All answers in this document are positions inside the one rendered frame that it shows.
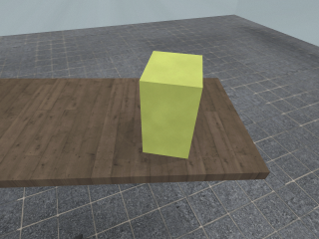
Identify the carton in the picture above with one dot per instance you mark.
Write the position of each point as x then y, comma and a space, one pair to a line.
170, 91

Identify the table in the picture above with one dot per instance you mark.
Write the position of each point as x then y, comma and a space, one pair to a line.
88, 131

